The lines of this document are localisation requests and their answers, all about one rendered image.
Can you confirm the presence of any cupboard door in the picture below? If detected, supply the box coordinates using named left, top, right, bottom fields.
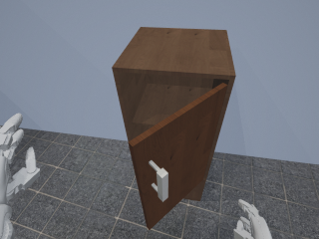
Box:
left=128, top=83, right=228, bottom=230

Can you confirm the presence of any left robot forearm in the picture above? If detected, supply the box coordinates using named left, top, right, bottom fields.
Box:
left=0, top=204, right=15, bottom=239

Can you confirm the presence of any left robot hand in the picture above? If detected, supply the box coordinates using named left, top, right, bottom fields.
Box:
left=0, top=113, right=40, bottom=205

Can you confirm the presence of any right robot hand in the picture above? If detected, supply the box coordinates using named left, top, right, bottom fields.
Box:
left=233, top=199, right=272, bottom=239

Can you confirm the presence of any handle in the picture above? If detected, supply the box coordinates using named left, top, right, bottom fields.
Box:
left=149, top=160, right=168, bottom=202

